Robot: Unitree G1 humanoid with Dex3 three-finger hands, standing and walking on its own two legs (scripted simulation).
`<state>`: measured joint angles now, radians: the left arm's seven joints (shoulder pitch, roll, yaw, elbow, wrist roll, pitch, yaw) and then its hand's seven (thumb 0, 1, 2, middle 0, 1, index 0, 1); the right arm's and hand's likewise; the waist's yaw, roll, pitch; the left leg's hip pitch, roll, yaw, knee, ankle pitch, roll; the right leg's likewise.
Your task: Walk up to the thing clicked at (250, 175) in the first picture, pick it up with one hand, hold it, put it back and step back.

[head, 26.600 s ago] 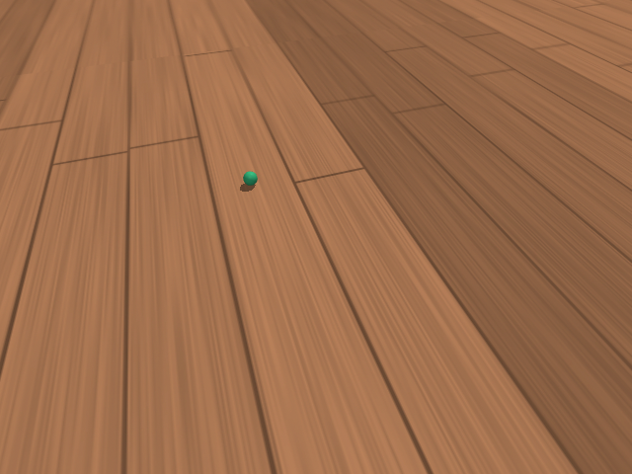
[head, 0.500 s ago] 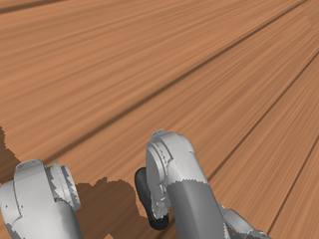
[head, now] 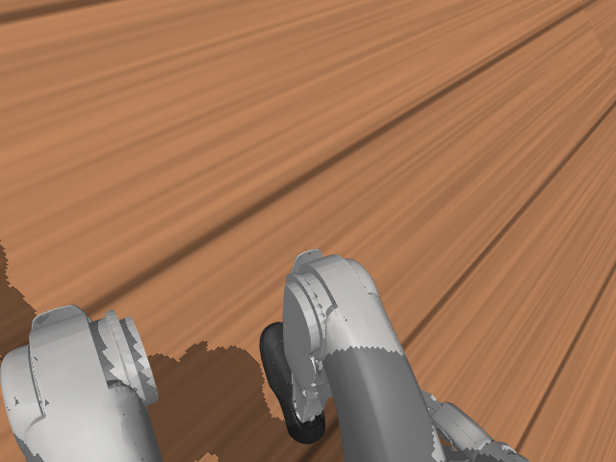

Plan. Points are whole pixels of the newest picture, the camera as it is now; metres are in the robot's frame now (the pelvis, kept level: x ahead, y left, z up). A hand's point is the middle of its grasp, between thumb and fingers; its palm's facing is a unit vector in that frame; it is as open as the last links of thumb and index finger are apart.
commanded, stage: settle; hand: left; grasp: from above
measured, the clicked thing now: out of the picture +0.42 +0.40 -0.26
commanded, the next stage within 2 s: lift in 0.88 s
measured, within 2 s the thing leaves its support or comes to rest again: leaves its support in 0.26 s
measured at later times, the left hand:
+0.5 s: hand out of the picture +0.41 +0.41 -0.17, palm faces -0.36 -0.15 -0.92, open 9.6 cm
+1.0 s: hand out of the picture +0.40 +0.40 -0.10, palm faces -0.40 -0.13 -0.91, open 9.6 cm
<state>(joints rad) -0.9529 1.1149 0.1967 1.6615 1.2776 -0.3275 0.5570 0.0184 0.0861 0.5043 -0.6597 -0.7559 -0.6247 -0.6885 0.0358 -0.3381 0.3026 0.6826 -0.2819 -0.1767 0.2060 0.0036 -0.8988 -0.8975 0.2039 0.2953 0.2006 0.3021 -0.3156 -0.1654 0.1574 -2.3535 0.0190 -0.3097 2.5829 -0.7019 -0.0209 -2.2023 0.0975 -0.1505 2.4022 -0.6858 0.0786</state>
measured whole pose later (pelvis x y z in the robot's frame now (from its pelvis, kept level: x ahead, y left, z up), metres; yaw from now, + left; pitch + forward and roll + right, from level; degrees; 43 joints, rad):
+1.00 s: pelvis -0.01 -0.01 +0.04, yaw +6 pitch +31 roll -11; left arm -0.87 0.90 0.16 1.23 1.22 -0.27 0.22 0.01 0.03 0.49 -0.77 -0.66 -0.73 -0.62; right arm 0.13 -0.31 0.11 0.68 -0.13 -0.01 0.15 0.01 -0.92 -0.90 0.20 0.30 0.20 0.30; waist -0.21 -0.03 -0.01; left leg -2.32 0.01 -0.20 2.41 -0.64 -0.02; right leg -2.19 0.04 -0.08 2.31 -0.67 0.07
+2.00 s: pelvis +0.01 -0.01 +0.28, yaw +13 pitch +24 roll -5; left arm -0.34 0.59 -0.02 0.61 0.95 -0.05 0.02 0.00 0.03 0.57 -0.68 -0.75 -0.65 -0.69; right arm 0.15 -0.25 0.00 0.66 0.02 0.03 -0.02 0.01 -0.91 -0.90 0.21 0.30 0.20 0.30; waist -0.08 0.04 -0.16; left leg -1.48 0.04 -0.07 1.62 -0.57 -0.01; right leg -1.41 0.01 -0.02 1.57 -0.58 0.05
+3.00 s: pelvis +0.07 +0.01 +0.45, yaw +14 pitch +7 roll -1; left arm -0.28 0.40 -0.18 0.76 1.00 0.03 0.08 0.01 0.07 0.52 -0.65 -0.76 -0.63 -0.70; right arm 0.24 -0.25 -0.04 0.74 0.03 -0.03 -0.04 0.01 -0.91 -0.90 0.20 0.30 0.20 0.30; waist -0.03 0.02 -0.07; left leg -0.54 0.03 0.02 0.75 -0.35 -0.01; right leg -0.50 -0.02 0.03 0.73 -0.35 0.04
